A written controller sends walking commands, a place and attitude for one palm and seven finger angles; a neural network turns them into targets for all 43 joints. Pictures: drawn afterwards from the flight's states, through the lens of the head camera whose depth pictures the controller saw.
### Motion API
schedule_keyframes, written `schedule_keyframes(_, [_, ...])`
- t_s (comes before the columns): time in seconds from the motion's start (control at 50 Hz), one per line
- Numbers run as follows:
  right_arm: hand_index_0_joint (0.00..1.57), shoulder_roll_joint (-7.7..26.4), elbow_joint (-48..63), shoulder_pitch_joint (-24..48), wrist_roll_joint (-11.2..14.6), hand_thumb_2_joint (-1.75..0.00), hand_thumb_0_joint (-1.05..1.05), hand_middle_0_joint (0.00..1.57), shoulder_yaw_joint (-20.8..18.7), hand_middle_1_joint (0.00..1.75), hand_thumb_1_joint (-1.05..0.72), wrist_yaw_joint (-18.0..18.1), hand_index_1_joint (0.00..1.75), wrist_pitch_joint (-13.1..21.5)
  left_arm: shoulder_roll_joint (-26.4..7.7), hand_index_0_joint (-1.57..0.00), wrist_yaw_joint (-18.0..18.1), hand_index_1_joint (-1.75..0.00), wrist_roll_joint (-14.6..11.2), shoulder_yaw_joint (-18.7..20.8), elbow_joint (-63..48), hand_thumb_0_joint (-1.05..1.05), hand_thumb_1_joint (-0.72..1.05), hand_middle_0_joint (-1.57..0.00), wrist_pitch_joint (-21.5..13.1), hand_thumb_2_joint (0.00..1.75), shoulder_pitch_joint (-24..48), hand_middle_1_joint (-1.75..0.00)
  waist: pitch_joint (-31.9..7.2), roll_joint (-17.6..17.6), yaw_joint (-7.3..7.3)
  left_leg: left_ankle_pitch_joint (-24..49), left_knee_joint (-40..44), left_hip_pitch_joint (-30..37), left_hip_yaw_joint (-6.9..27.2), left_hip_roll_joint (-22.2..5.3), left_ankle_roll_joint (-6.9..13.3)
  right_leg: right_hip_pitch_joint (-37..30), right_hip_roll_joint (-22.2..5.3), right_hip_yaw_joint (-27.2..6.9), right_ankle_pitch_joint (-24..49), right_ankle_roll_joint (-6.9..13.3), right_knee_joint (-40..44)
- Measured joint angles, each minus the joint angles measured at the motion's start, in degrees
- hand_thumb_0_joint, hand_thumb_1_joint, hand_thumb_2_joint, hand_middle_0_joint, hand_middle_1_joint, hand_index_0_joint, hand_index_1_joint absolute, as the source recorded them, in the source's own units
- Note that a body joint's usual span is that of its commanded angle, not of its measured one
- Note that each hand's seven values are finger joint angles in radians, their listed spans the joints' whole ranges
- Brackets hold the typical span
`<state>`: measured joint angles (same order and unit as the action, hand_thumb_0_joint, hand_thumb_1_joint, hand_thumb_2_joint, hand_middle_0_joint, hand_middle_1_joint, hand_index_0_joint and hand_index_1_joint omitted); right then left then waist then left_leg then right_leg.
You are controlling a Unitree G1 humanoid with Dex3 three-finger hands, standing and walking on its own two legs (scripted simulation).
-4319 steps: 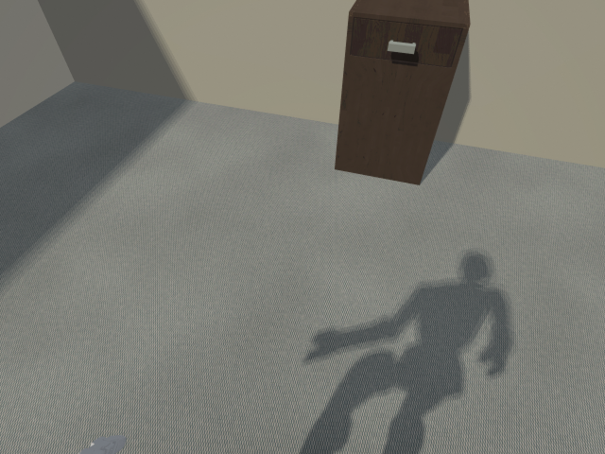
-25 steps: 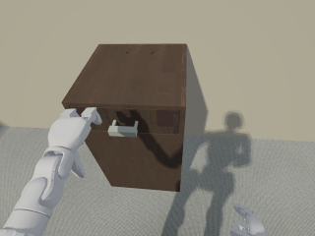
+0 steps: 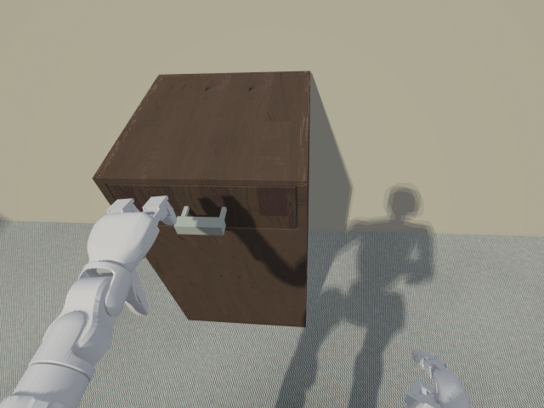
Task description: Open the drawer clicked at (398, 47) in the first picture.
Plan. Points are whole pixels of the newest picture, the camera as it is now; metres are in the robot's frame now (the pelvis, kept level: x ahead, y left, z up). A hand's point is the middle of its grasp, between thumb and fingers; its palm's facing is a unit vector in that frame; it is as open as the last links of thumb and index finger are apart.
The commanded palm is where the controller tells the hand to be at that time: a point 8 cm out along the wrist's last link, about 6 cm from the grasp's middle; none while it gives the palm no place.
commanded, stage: move the hooked fingers above the handle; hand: left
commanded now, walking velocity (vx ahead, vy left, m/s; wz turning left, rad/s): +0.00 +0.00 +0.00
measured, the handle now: (202, 218) +0.49 +0.23 -0.08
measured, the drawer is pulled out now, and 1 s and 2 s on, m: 0.00 0.00 0.00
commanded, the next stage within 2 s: none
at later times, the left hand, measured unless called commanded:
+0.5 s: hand (161, 243) +0.35 +0.24 +0.03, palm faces -0.04 -0.07 -1.00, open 13.8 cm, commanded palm +0.34 +0.25 +0.09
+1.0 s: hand (177, 231) +0.40 +0.23 +0.00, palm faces -0.05 -0.05 -1.00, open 13.8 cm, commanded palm +0.39 +0.24 +0.05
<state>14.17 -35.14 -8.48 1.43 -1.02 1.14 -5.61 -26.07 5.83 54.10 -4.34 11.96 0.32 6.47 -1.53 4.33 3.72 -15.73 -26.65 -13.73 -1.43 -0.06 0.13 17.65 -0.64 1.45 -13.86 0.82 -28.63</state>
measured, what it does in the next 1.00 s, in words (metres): stands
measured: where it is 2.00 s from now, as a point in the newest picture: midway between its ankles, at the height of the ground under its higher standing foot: outside the picture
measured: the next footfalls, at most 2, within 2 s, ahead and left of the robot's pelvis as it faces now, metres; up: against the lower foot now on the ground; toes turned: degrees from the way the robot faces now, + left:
none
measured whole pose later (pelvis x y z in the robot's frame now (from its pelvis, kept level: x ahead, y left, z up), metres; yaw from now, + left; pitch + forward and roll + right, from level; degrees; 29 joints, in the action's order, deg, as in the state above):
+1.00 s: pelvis +0.00 +0.01 -0.02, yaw -1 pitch +12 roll +0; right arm 14.1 -37.1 -15.5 0.5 -3.8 0.9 -6.0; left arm -24.1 16.1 61.1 -3.6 40.3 -6.4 26.0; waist -5.5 1.9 -1.0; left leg -20.9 -38.3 -29.2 -2.3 0.0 1.1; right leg 32.5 -0.9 0.5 -17.5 0.1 -38.2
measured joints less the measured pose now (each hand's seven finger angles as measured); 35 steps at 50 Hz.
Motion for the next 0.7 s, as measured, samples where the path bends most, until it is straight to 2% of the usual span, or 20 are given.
schedule_keyframes(0.08, [0.20, -0.21, 0.27, 0.11, -0.30, -0.90, 0.02, 0.20, -0.04, 0.30, -0.91, 0.46, 0.30, 0.49, -0.16, -0.32, -0.39, -1.20, 0.65, 0.23, 2.13, 0.00, -0.49, -0.32, -2.97, 0.30, 1.40, -1.20, 0.23, -0.65, -0.09, -0.26, -0.70, -0.80, 0.17, -0.32, -0.29, 0.75, 0.30, 0.19, -0.26, 0.34, -0.63])
schedule_keyframes(0.18, [0.20, -0.10, -0.26, -0.65, -0.34, -0.90, 0.01, 0.20, -0.78, 0.30, -0.91, 0.73, 0.30, 0.91, -0.50, -0.32, 1.83, -1.20, 1.24, 1.54, 3.85, 0.00, -0.49, -0.32, -5.87, 0.30, 2.63, -1.20, -0.40, -1.06, -0.23, -0.87, -1.92, -2.35, 0.34, -0.56, -0.49, 2.15, 0.50, 0.36, -0.74, 0.54, -1.57])
schedule_keyframes(0.34, [0.20, 0.48, -1.00, -2.34, -0.08, -0.90, 0.01, 0.20, -1.69, 0.30, -0.91, 0.51, 0.30, 0.57, -0.87, -0.32, 3.17, -1.20, 1.87, 2.21, 9.89, 0.00, -0.48, -0.32, -4.28, 0.30, 6.13, -1.20, -1.16, -1.29, -1.03, -1.73, -3.97, -5.46, 0.21, -0.56, -0.37, 5.16, 0.47, 0.21, -1.35, 0.44, -3.27])
schedule_keyframes(0.44, [0.20, 0.58, -1.23, -3.75, -0.40, -0.90, 0.01, 0.20, -2.22, 0.30, -0.91, 0.59, 0.30, 0.34, -0.32, -0.32, 3.20, -1.20, 2.15, 1.48, 11.61, 0.00, -0.48, -0.32, -5.58, 0.30, 7.07, -1.20, -1.65, -1.37, -1.73, -2.40, -5.17, -6.89, -0.02, -0.39, -0.06, 6.55, 0.30, -0.05, -1.80, 0.17, -4.23])
schedule_keyframes(0.54, [0.20, 0.24, -1.55, -4.66, -0.54, -0.90, 0.01, 0.20, -2.56, 0.30, -0.91, 0.38, 0.30, 0.12, 0.40, -0.32, 5.47, -1.20, 3.28, 1.71, 12.96, 0.00, -0.48, -0.32, -7.26, 0.30, 8.23, -1.20, -2.23, -1.67, -2.41, -3.10, -6.46, -8.37, -0.48, -0.23, 0.24, 8.14, 0.14, -0.53, -2.28, -0.12, -5.43])
schedule_keyframes(0.62, [0.20, 0.03, -1.70, -5.05, -0.42, -0.90, 0.01, 0.20, -2.59, 0.30, -0.91, -0.05, 0.30, 0.04, 0.94, -0.32, 7.75, -1.20, 4.23, 1.77, 15.64, 0.00, -0.48, -0.32, -6.24, 0.30, 10.25, -1.20, -2.51, -1.67, -2.81, -3.52, -7.46, -9.71, -0.79, -0.11, 0.46, 9.52, 0.02, -0.85, -2.52, -0.32, -6.30])
schedule_keyframes(0.7, [0.20, -0.23, -1.77, -5.38, -0.24, -0.90, 0.01, 0.20, -2.39, 0.30, -0.91, -0.25, 0.30, -0.13, 1.00, -0.32, 8.57, -1.20, 4.81, 1.66, 19.47, 0.00, -0.48, -0.32, -4.16, 0.30, 12.59, -1.20, -2.86, -1.74, -3.23, -3.76, -8.15, -10.96, -1.03, -0.04, 0.66, 10.79, -0.05, -1.11, -2.61, -0.50, -6.88])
